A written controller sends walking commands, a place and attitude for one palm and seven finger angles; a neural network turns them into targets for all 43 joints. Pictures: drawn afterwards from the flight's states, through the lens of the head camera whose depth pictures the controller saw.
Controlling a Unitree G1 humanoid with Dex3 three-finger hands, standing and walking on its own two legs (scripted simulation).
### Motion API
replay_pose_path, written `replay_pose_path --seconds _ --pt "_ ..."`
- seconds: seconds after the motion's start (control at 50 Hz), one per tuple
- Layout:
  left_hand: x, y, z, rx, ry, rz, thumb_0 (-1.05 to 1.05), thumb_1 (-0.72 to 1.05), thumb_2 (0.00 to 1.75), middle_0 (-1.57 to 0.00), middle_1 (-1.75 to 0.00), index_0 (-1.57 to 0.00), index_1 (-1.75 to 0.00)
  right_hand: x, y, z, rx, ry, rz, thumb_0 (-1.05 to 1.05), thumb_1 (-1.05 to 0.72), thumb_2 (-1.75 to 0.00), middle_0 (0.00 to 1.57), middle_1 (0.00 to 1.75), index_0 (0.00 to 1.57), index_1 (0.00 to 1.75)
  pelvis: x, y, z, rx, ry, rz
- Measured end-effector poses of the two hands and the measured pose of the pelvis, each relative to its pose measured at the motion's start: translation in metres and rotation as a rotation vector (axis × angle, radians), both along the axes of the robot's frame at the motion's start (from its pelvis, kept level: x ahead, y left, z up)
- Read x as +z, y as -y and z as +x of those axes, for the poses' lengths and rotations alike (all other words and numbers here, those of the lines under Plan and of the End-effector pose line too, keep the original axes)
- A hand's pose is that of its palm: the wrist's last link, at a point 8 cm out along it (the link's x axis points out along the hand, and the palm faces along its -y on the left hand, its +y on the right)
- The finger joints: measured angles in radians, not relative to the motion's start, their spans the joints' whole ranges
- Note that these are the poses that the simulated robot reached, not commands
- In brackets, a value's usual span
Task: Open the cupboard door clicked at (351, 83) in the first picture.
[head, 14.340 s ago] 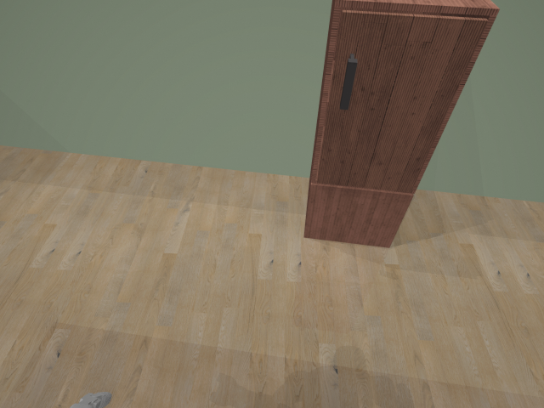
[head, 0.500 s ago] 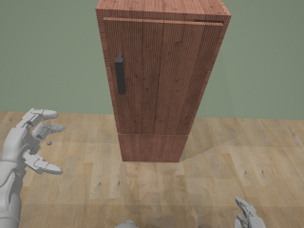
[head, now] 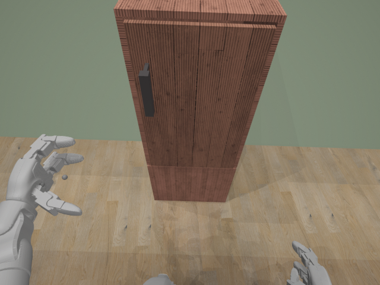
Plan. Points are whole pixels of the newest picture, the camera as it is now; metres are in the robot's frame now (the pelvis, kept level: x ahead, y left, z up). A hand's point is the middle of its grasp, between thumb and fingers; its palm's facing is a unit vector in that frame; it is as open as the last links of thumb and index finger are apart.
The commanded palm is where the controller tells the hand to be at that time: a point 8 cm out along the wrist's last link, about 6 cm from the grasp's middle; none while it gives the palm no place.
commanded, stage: move the hooked fingers beside the handle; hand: left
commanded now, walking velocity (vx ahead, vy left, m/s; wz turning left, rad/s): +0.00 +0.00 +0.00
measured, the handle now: (148, 90) +0.59 +0.16 +0.07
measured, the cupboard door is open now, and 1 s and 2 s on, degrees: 0 0 0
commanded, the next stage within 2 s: none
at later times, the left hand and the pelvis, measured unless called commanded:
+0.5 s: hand (85, 146) +0.37 +0.26 +0.08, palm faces +0.07 -1.00 -0.02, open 13.9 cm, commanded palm +0.35 +0.30 +0.08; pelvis +0.01 +0.00 +0.00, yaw -2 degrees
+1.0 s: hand (107, 121) +0.45 +0.24 +0.08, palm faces +0.04 -1.00 -0.01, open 13.9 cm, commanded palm +0.43 +0.28 +0.07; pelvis +0.01 +0.01 -0.01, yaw -2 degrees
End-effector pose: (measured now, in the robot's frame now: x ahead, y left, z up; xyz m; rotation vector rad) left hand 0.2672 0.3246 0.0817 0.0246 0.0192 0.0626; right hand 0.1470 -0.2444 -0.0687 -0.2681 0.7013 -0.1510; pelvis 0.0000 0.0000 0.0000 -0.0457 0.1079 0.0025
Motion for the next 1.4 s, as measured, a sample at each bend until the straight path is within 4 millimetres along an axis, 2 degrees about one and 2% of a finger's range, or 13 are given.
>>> replay_pose_path --seconds 0.12,0.26,0.36,0.5,0.6,0.8,0.98,1.16,1.4 --pt "0.000 0.006 0.024 -0.002 0.013 -0.010 -0.01 -0.50 0.30 -0.30 -1.20 -0.30 -1.20 -0.006 0.007 -0.003 -0.008 -0.032 -0.014 0.01 -0.91 -0.90 0.20 0.30 0.20 0.30 -0.003 0.004 -0.001 0.005 -0.010 0.001" --pt "0.005 0.020 0.057 -0.042 0.011 -0.001 -0.01 -0.50 0.30 -0.30 -1.20 -0.30 -1.20 -0.011 0.014 -0.017 -0.053 -0.079 -0.008 0.01 -0.91 -0.90 0.20 0.30 0.20 0.30 -0.002 0.005 0.004 -0.011 -0.030 0.005" --pt "0.003 0.019 0.071 -0.028 0.000 -0.018 -0.01 -0.49 0.30 -0.30 -1.20 -0.30 -1.20 -0.015 0.018 -0.029 -0.087 -0.123 0.001 0.01 -0.91 -0.90 0.20 0.30 0.20 0.30 -0.002 0.005 0.009 -0.026 -0.041 0.012" --pt "-0.003 0.011 0.079 0.005 -0.003 -0.009 -0.01 -0.49 0.30 -0.30 -1.20 -0.30 -1.20 -0.021 0.022 -0.043 -0.111 -0.193 -0.009 0.01 -0.91 -0.90 0.20 0.30 0.20 0.30 -0.004 0.003 0.012 -0.028 -0.056 0.009" --pt "-0.002 0.017 0.091 -0.023 0.028 -0.018 -0.01 -0.50 0.30 -0.30 -1.20 -0.30 -1.20 -0.025 0.021 -0.048 -0.117 -0.232 -0.020 0.01 -0.91 -0.90 0.20 0.30 0.20 0.30 -0.006 0.000 0.011 -0.022 -0.065 0.003" --pt "-0.004 0.035 0.131 -0.041 0.008 -0.022 -0.01 -0.50 0.30 -0.30 -1.20 -0.30 -1.20 -0.028 0.015 -0.058 -0.136 -0.266 -0.017 0.01 -0.91 -0.90 0.20 0.30 0.20 0.30 -0.009 -0.005 0.008 -0.025 -0.090 -0.001" --pt "-0.004 0.035 0.158 -0.016 -0.007 -0.017 -0.01 -0.49 0.30 -0.30 -1.20 -0.30 -1.20 -0.035 0.014 -0.086 -0.172 -0.359 -0.010 0.01 -0.91 -0.90 0.20 0.30 0.20 0.30 -0.012 -0.006 0.008 -0.033 -0.113 -0.003" --pt "-0.006 0.044 0.183 -0.027 0.012 -0.029 -0.01 -0.50 0.30 -0.30 -1.20 -0.30 -1.20 -0.042 0.019 -0.118 -0.218 -0.478 -0.022 0.01 -0.91 -0.90 0.20 0.30 0.20 0.30 -0.017 -0.006 0.009 -0.039 -0.146 -0.006" --pt "-0.001 0.055 0.213 -0.020 0.017 -0.023 -0.01 -0.49 0.30 -0.30 -1.20 -0.30 -1.20 -0.045 0.022 -0.143 -0.267 -0.561 -0.017 0.01 -0.91 -0.90 0.20 0.30 0.20 0.30 -0.021 -0.003 0.011 -0.049 -0.181 -0.009"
